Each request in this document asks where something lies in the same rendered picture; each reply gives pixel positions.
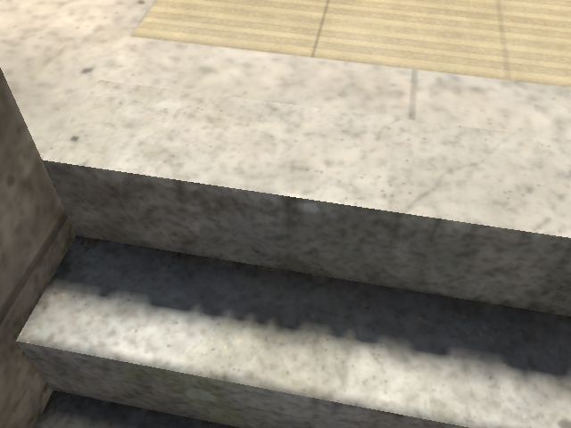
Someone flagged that stairs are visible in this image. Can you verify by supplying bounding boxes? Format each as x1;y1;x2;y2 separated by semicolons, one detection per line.
16;160;571;428

